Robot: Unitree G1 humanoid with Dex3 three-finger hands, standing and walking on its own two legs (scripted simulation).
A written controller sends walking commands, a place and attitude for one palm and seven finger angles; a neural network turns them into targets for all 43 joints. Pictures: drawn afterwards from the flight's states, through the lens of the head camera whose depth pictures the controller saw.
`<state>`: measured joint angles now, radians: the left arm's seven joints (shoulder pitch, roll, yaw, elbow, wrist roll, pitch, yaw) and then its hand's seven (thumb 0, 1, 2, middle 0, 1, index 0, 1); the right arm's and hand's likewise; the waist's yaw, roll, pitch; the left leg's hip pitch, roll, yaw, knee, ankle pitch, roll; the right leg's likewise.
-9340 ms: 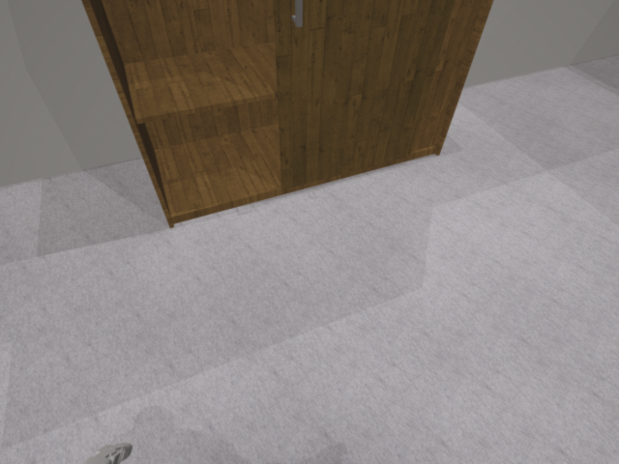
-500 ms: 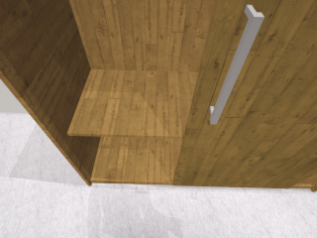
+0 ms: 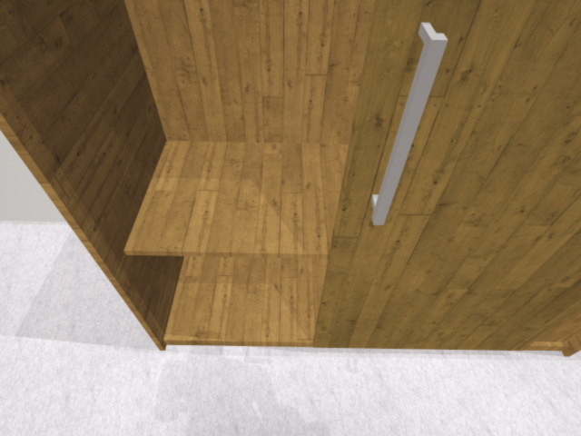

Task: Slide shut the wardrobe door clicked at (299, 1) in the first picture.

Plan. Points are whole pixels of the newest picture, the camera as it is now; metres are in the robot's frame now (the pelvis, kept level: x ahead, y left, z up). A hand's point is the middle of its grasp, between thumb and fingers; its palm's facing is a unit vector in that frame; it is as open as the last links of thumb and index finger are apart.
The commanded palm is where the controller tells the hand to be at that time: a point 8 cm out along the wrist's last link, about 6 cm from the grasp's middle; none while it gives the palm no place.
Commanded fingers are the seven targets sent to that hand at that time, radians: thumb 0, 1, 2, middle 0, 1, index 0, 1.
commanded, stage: come to a stop and stand still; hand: right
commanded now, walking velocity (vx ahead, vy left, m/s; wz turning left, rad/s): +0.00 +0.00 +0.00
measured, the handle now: (397, 142) +0.48 -0.11 +0.17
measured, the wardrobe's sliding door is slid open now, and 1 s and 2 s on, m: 0.51 0.51 0.51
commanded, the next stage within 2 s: look again from close up in 0.72 s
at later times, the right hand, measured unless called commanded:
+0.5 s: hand out of the picture -0.06 -0.17 -0.17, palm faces +0.02 +0.98 -0.18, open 7.4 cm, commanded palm none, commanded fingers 0.00 -0.90 -0.90 0.20 0.30 0.20 0.30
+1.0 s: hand out of the picture -0.04 -0.16 -0.17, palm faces +0.03 +0.99 -0.14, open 7.4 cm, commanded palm none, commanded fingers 0.00 -0.90 -0.90 0.20 0.30 0.20 0.30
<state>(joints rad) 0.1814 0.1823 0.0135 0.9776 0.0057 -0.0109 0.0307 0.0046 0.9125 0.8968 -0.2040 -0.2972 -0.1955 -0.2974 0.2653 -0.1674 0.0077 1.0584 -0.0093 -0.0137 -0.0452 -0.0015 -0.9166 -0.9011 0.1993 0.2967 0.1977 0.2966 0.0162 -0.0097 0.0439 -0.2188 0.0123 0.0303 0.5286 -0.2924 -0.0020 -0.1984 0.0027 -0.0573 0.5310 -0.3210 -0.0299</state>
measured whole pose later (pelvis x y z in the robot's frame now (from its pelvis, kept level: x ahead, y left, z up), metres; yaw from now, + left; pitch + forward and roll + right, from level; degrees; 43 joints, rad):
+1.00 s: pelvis -0.02 -0.01 +0.01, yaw +1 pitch -2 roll +0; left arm 0.30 0.12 -0.01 1.15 0.00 -0.02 0.03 0.01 0.92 0.90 -0.20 -0.30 -0.20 -0.30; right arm 0.34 -0.11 0.02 1.12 -0.01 -0.02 -0.04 0.00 -0.91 -0.90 0.20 0.30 0.20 0.30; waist 0.00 0.01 0.01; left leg -0.21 0.03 0.01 0.45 -0.22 -0.01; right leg -0.17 0.02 -0.08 0.43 -0.24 -0.04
